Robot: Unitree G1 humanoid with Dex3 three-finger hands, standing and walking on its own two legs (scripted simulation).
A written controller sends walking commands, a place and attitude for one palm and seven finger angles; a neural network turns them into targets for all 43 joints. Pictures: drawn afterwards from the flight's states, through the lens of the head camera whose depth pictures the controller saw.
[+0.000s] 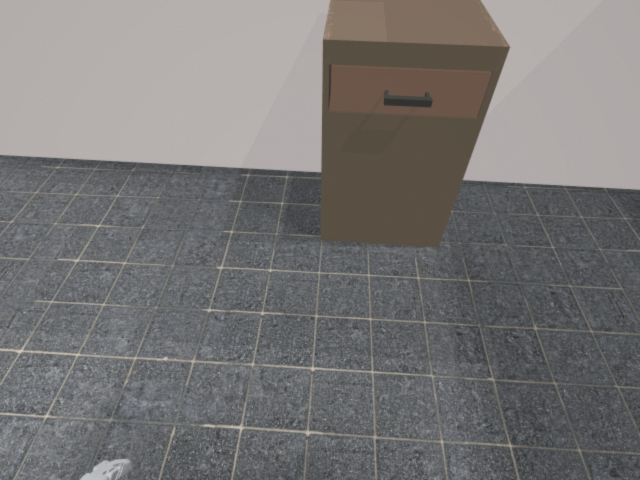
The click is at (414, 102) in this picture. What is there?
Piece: drawer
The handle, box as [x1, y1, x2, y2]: [384, 90, 432, 106]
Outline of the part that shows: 385,90 384,104 411,106 431,105 432,100 428,92 425,92 424,97 389,95 387,90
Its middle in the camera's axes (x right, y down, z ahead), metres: +0.25 -0.41 +1.14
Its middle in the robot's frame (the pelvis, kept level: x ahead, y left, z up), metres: +1.14 -0.20 -0.08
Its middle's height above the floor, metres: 0.69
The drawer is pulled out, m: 0.00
